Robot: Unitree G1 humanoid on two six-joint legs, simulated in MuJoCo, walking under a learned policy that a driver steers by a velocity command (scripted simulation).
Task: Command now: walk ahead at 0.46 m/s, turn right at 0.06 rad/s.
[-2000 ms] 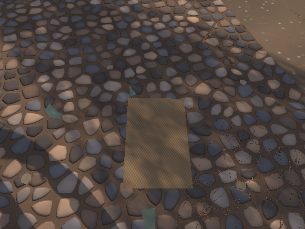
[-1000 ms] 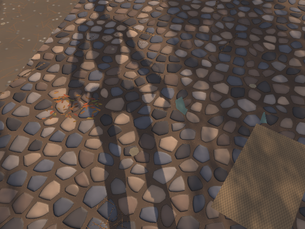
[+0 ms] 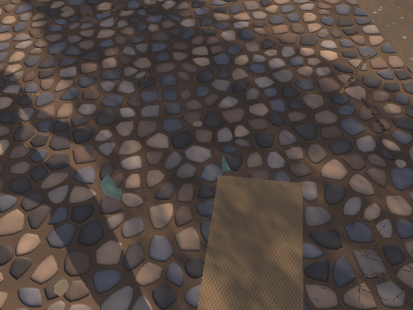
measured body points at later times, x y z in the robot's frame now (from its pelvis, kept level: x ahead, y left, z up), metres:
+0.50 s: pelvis +0.29 +0.04 +0.00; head +0.32 +0.05 +0.45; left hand +0.44 +0.31 -0.10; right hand +0.33 -0.23 -0.12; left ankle +0.22 +0.10 -0.74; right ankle +0.48 -0.09 -0.69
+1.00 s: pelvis +0.56 +0.07 +0.00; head +0.59 +0.08 +0.45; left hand +0.42 +0.31 -0.12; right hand +0.85 -0.05 -0.10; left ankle +0.61 +0.25 -0.68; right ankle +0.53 -0.05 -0.74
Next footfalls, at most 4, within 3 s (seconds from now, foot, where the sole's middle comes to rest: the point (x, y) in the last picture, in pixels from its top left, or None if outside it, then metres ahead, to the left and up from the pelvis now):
0.12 left None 0.25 0.10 -0.78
0.64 right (245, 277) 0.57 -0.03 -0.78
1.16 left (154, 235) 0.71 0.29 -0.78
1.72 right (152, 162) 1.04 0.33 -0.78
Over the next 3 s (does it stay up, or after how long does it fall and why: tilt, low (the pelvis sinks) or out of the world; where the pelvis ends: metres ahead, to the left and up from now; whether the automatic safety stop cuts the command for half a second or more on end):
stays up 1.00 0.40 0.00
